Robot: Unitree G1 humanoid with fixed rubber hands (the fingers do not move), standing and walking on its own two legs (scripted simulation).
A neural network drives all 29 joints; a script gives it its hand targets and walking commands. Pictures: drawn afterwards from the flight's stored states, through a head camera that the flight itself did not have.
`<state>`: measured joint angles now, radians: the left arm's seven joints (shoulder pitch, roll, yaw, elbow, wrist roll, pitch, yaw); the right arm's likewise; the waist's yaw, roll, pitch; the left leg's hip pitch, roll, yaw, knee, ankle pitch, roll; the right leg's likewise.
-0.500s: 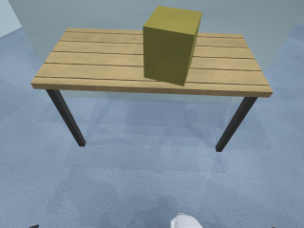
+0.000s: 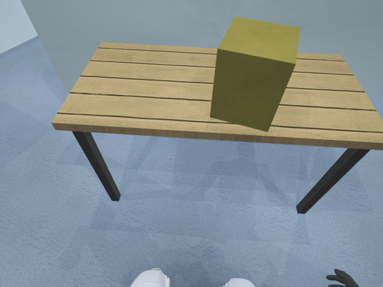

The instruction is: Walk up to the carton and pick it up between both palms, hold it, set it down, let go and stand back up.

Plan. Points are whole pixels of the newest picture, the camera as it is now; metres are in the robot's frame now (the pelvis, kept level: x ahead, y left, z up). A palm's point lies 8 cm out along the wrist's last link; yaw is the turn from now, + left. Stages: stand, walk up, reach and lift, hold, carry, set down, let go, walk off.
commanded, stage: walk up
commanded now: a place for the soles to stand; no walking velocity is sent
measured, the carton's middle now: (251, 75) +0.72 -0.14 +0.04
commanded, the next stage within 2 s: none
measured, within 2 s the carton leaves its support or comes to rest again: neither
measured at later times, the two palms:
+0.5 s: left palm (51, 259) +0.17 +0.31 -0.07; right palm out of the picture +0.14 -0.33 -0.07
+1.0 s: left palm (59, 255) +0.17 +0.30 -0.06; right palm out of the picture +0.12 -0.34 -0.07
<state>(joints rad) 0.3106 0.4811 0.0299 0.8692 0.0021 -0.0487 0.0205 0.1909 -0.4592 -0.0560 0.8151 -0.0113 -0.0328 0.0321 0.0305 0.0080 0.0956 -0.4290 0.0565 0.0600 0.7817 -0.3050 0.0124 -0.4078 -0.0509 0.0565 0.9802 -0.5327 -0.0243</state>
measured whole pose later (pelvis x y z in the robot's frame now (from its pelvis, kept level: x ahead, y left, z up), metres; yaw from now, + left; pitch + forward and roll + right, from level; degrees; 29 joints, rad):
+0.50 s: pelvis +0.04 +0.00 +0.03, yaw -3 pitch -2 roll +0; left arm 0.08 0.42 0.01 1.03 0.00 -0.01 -0.02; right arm 0.06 -0.44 0.00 1.02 0.01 -0.04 0.00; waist -0.01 0.00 0.08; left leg -0.23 0.07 0.12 0.52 -0.25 -0.01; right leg -0.21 -0.01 0.01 0.53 -0.28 0.00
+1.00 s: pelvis +0.05 -0.01 +0.04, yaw -4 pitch -2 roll +0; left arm 0.06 0.39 0.01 1.11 0.01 0.00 -0.02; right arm 0.05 -0.43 -0.01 1.10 -0.01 -0.02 0.00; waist -0.02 0.01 0.06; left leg -0.14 0.08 0.14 0.36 -0.18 -0.03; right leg -0.13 0.01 0.02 0.37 -0.21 -0.01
